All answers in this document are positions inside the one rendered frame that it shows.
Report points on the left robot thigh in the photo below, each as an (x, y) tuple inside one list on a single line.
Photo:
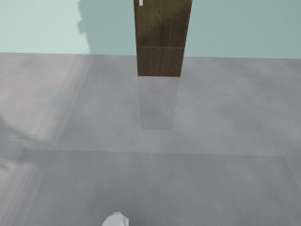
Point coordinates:
[(116, 220)]

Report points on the cupboard door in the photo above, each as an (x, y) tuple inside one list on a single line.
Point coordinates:
[(161, 22)]

